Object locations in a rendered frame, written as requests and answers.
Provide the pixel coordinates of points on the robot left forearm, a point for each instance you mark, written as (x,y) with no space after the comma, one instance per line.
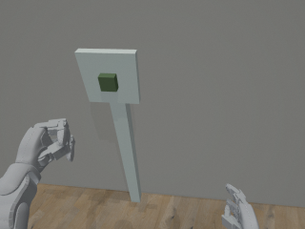
(18,187)

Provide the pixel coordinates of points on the left robot hand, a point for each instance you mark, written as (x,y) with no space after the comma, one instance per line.
(38,149)

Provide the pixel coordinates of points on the button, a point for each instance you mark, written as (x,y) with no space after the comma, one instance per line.
(108,82)

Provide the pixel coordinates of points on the panel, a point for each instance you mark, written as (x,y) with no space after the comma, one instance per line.
(124,63)

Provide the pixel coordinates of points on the right robot hand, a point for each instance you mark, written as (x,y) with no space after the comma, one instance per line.
(244,216)

